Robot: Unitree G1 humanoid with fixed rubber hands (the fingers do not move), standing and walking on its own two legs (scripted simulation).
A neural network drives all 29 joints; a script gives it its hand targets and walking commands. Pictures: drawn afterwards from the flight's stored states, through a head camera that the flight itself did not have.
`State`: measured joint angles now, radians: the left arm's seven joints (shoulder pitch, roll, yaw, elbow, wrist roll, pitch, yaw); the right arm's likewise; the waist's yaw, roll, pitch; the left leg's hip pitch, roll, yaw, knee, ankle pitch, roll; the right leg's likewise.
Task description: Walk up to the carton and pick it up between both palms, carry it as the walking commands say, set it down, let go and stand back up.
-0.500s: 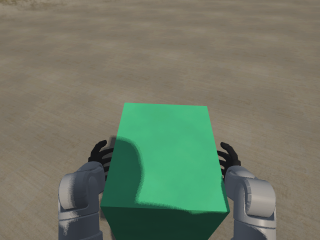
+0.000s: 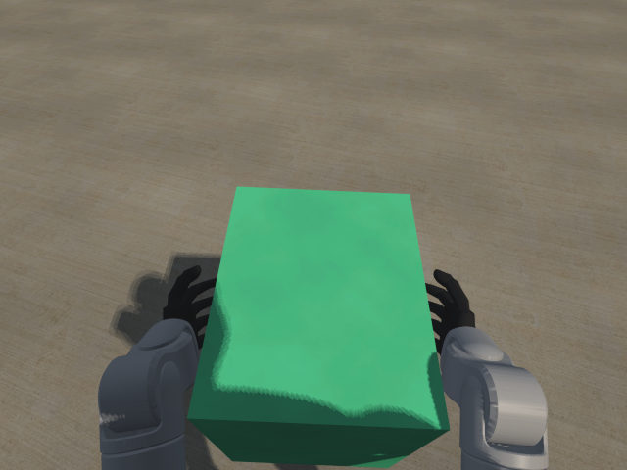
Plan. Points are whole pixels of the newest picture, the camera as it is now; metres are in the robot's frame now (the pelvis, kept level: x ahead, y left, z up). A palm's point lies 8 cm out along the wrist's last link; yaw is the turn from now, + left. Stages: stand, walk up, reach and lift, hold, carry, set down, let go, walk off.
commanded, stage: carry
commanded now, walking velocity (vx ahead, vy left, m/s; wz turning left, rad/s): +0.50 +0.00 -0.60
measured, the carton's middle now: (316, 334) +0.30 +0.01 +0.02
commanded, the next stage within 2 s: none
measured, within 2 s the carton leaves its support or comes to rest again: neither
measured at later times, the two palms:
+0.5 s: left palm (359, 162) +0.61 -0.07 +0.08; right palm (550, 201) +0.50 -0.35 +0.08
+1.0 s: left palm (476, 78) +0.92 -0.36 +0.09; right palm out of the picture +0.73 -0.60 +0.08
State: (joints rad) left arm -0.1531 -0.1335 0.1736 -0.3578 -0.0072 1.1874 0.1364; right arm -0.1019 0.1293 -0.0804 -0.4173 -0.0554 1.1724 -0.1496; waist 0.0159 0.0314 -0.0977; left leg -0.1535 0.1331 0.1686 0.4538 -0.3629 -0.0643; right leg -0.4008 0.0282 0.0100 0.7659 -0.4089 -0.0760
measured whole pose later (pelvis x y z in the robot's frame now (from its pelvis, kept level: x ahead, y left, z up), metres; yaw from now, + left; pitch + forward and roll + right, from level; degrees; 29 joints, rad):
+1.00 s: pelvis +0.62 -0.33 -0.01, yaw -37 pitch +5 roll +1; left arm -0.11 -0.13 0.14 -0.38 -0.01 1.16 0.15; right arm -0.04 0.13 -0.07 -0.43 -0.05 1.12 -0.14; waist 0.02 -0.01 -0.11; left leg -0.31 0.08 0.19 0.57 -0.33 -0.02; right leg -0.31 0.08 0.07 1.03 -0.45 -0.09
